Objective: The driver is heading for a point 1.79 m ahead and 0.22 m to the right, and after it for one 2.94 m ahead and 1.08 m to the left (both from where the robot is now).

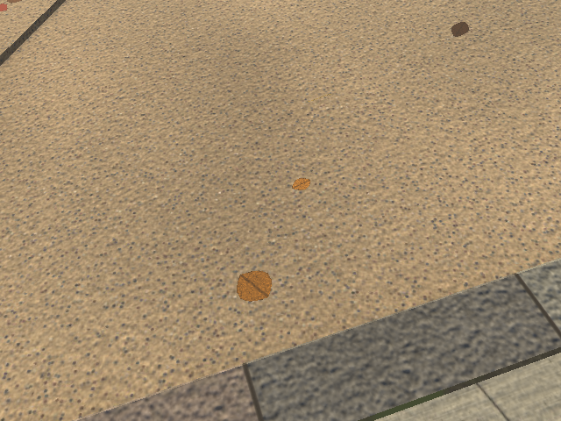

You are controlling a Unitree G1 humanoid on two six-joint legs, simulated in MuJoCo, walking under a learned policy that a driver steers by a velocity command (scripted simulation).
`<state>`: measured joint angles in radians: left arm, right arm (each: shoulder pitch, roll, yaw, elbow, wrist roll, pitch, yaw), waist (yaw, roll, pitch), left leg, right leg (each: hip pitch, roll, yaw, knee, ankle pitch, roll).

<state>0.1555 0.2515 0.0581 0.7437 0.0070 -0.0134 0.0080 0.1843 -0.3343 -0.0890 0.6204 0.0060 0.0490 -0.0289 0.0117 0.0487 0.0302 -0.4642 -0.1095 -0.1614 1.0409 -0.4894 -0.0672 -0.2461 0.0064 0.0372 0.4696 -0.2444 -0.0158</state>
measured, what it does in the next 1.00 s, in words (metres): steps on the spot: left foot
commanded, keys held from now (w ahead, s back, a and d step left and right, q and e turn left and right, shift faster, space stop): no key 1.00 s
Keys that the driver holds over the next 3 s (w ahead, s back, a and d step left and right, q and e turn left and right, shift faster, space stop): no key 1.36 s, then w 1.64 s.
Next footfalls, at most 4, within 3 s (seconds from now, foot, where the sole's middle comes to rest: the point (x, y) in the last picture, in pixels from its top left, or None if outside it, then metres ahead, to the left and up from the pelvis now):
0.16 left None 0.02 0.15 -0.78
2.06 left None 0.42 0.14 -0.78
2.60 right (355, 338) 0.68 -0.10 -0.78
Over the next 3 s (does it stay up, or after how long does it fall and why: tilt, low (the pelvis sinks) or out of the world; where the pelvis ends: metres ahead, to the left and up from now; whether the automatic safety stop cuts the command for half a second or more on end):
stays up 0.75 0.00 -0.02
